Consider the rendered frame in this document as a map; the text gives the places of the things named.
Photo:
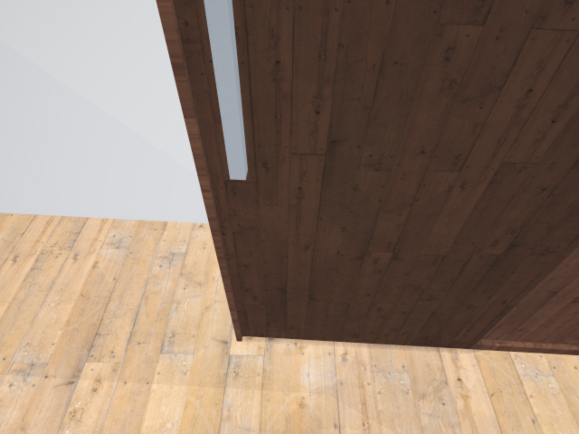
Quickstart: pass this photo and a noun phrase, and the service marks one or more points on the wardrobe door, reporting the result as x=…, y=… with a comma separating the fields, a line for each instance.
x=549, y=313
x=413, y=165

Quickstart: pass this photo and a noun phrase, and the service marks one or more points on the handle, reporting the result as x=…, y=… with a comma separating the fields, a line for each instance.
x=219, y=17

